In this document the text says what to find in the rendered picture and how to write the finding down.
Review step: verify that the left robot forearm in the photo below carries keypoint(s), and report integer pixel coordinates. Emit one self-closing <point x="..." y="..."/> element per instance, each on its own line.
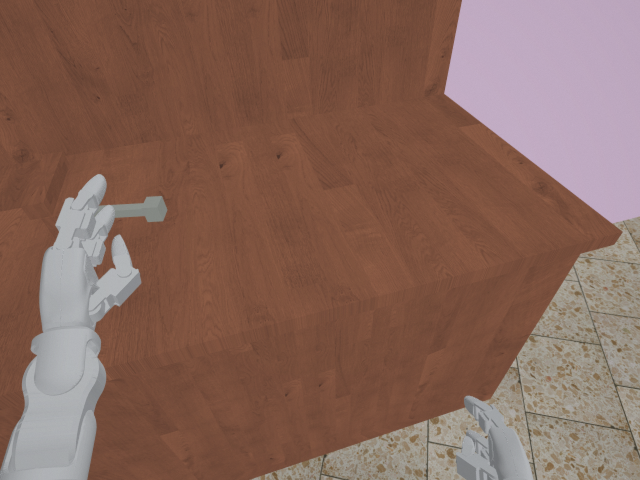
<point x="55" y="436"/>

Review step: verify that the counter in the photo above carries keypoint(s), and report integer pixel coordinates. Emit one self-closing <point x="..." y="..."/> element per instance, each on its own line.
<point x="346" y="251"/>

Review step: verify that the tap lever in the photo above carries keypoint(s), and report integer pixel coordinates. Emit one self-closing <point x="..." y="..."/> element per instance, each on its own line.
<point x="153" y="208"/>

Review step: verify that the left robot hand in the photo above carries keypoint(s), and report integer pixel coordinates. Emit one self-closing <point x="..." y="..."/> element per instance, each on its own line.
<point x="68" y="276"/>

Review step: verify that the right robot hand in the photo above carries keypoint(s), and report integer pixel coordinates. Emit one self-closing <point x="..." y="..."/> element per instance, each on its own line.
<point x="500" y="457"/>

